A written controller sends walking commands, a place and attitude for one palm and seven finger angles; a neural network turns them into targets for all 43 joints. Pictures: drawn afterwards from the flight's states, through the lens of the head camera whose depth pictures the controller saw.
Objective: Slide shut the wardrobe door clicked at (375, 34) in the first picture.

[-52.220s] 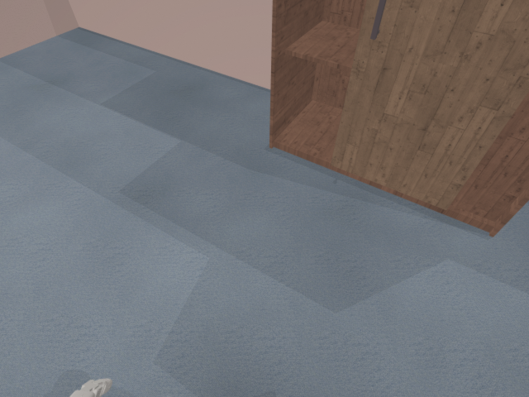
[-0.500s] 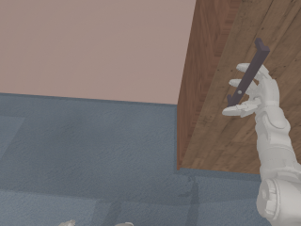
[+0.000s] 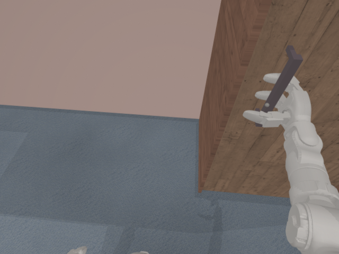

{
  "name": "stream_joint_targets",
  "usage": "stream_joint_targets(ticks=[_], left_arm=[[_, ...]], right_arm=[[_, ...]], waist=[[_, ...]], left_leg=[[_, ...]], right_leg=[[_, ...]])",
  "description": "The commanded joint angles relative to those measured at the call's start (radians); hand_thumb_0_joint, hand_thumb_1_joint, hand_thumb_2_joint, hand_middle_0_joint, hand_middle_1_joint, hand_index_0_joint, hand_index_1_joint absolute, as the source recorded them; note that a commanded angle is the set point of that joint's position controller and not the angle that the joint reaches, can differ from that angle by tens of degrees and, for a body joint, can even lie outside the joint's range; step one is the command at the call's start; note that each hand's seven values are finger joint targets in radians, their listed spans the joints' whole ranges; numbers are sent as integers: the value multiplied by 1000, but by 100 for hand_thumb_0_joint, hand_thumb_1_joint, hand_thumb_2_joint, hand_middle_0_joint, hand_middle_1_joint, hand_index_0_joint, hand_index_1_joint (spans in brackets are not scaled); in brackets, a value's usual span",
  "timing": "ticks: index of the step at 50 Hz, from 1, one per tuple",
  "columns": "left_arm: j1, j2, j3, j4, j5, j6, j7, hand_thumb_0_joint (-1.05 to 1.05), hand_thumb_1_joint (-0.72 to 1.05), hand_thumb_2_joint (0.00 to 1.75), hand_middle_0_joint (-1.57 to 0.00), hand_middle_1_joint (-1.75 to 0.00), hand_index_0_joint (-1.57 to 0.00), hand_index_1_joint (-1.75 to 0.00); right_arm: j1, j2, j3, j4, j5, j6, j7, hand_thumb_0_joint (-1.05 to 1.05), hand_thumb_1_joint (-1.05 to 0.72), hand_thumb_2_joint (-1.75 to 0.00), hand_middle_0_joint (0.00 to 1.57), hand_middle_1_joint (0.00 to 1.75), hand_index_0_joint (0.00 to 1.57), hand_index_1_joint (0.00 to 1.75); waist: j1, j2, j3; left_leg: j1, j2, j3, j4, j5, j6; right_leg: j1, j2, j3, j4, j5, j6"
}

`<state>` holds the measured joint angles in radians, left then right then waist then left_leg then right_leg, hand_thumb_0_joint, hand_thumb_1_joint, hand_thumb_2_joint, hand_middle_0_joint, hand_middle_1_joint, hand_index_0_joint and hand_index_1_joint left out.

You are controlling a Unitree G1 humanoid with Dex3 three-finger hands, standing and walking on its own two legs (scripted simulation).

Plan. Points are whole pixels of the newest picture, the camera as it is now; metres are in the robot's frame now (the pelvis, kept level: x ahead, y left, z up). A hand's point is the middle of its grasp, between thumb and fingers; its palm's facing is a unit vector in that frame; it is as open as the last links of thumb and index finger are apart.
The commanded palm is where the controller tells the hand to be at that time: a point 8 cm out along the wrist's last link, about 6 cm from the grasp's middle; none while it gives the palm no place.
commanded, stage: grip the handle and tug to test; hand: right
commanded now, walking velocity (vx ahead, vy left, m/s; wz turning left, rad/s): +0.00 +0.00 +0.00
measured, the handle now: (272, 91) +0.51 -0.18 +0.11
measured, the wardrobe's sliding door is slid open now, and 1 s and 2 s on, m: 0.00 0.00 0.00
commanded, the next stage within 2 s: tug the door sideways, standing still in 1.12 s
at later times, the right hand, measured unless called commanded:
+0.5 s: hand (267, 105) +0.46 -0.16 +0.11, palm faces -0.02 +1.00 +0.00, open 5.2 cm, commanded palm +0.42 -0.21 +0.12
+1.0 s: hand (266, 106) +0.45 -0.16 +0.11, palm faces -0.02 +1.00 +0.01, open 5.5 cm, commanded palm +0.40 -0.21 +0.12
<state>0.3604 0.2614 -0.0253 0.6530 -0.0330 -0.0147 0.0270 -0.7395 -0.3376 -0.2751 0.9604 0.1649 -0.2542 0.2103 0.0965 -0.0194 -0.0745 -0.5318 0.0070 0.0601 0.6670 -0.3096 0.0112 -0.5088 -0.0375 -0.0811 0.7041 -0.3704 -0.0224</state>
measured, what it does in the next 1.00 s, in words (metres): stands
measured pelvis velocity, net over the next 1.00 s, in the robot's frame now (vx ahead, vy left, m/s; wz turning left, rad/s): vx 0.03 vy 0.00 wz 0.03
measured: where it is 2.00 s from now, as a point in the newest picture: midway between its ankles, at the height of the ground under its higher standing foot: outside the picture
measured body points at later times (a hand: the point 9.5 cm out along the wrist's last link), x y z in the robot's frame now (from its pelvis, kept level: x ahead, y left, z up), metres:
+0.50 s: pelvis +0.00 +0.00 +0.00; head +0.06 +0.00 +0.45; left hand +0.05 +0.26 -0.12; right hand +0.45 -0.21 +0.12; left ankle +0.01 +0.11 -0.72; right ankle -0.02 -0.10 -0.72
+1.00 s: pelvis +0.03 +0.00 +0.01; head +0.07 +0.00 +0.46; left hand +0.09 +0.26 -0.11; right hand +0.45 -0.21 +0.12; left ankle +0.01 +0.11 -0.72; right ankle -0.02 -0.10 -0.72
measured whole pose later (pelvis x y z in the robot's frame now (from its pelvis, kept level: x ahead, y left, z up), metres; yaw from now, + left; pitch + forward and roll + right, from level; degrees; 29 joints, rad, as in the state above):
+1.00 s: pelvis +0.03 +0.00 +0.01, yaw +2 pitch +9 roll +1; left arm 0.35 0.26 -0.01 0.61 -0.04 0.00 0.01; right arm -0.50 -0.31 -0.27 0.66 0.19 -0.16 0.17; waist 0.09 -0.03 -0.09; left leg -0.45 -0.01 0.03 0.61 -0.32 0.01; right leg -0.41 -0.05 -0.11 0.63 -0.38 -0.02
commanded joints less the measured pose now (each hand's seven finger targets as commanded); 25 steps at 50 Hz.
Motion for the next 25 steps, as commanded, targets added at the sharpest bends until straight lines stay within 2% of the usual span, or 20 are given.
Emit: stream_joint_targets(ticks=[1,3,6,7,8,9,10,13,14,15,17,19,20,22,24,25], left_arm=[[55,147,53,-110,-4,-26,11,0,90,90,-20,-30,-20,-30],[57,147,55,-108,-5,-25,12,0,90,90,-20,-30,-20,-30],[54,147,53,-104,-6,-25,15,0,90,90,-20,-30,-20,-30],[58,149,54,-96,-6,-26,17,0,90,90,-20,-30,-20,-30],[65,152,56,-93,-4,-26,19,0,90,90,-20,-30,-20,-30],[62,149,56,-97,-3,-28,18,0,90,90,-20,-30,-20,-30],[62,148,56,-95,-3,-30,18,0,90,90,-20,-30,-20,-30],[59,146,55,-91,-5,-30,15,0,90,90,-20,-30,-20,-30],[64,144,55,-89,-4,-29,13,0,90,90,-20,-30,-20,-30],[63,146,56,-90,-5,-28,13,0,90,90,-20,-30,-20,-30],[59,149,57,-93,-5,-30,12,0,90,90,-20,-30,-20,-30],[66,150,56,-87,-4,-26,12,0,90,90,-20,-30,-20,-30],[62,148,57,-93,-4,-28,11,0,90,90,-20,-30,-20,-30],[59,148,59,-96,-3,-28,11,0,90,90,-20,-30,-20,-30],[58,145,60,-99,-4,-27,8,0,90,90,-20,-30,-20,-30],[57,146,59,-100,-3,-25,9,0,90,90,-20,-30,-20,-30]], right_arm=[[-396,-229,-40,-234,2,-58,-3,0,-25,-62,38,131,38,131],[-422,-217,-27,-237,3,-59,-3,0,-34,-66,39,132,39,132],[-464,-200,-12,-238,11,-60,-5,0,-48,-72,41,134,41,134],[-479,-218,-24,-231,10,-61,-6,0,-53,-74,41,135,41,135],[-483,-239,-42,-232,9,-64,-8,0,-57,-76,42,135,42,135],[-480,-221,-24,-252,10,-69,-7,0,-62,-78,42,136,42,136],[-476,-229,-35,-253,9,-72,-6,0,-67,-80,43,137,43,137],[-459,-200,-7,-241,5,-71,-3,0,-81,-86,44,139,44,139],[-470,-183,6,-243,7,-71,-5,0,-85,-88,44,139,44,139],[-444,-180,1,-218,7,-64,-6,0,-90,-90,45,140,45,140],[-452,-187,-5,-239,11,-63,-8,0,-90,-90,45,140,45,140],[-458,-200,-9,-227,8,-63,-9,0,-90,-90,45,140,45,140],[-460,-188,-3,-242,8,-65,-6,0,-90,-90,45,140,45,140],[-438,-197,-12,-265,10,-69,-5,0,-90,-90,45,140,45,140],[-414,-181,0,-288,14,-71,-3,0,-90,-90,45,140,45,140],[-396,-200,-21,-286,14,-70,-4,0,-90,-90,45,140,45,140]], waist=[[-12,-30,-341],[0,-6,-337],[11,-27,-328],[15,-26,-330],[10,0,-346],[14,-7,-361],[9,-15,-374],[8,-44,-354],[17,-28,-355],[10,-8,-345],[7,-28,-359],[13,10,-341],[11,-17,-356],[1,-27,-385],[0,-26,-387],[-9,-14,-390]], left_leg=[[193,-27,-38,-51,370,11],[179,-30,-35,-54,354,11],[160,-31,-36,-60,326,11],[153,-30,-37,-62,316,10],[169,-31,-36,-57,329,10],[176,-31,-39,-59,339,9],[180,-30,-40,-55,348,8],[158,-31,-33,-52,345,12],[155,-33,-32,-54,342,12],[157,-33,-31,-56,338,11],[164,-32,-32,-55,345,11],[172,-32,-33,-60,340,11],[176,-32,-35,-55,358,10],[186,-31,-34,-51,373,11],[192,-34,-34,-52,390,13],[209,-33,-34,-49,403,13]], right_leg=[[154,22,60,-80,338,0],[165,19,67,-78,327,0],[172,20,69,-79,301,1],[174,19,70,-78,294,0],[174,19,75,-78,309,-1],[179,20,70,-75,317,-2],[187,20,70,-73,325,-1],[198,19,75,-74,341,4],[200,18,77,-72,340,2],[188,18,76,-75,331,2],[195,20,73,-74,334,2],[172,19,74,-76,320,-1],[185,20,69,-75,336,-1],[204,20,71,-73,361,1],[213,19,69,-68,384,0],[205,19,68,-71,387,1]])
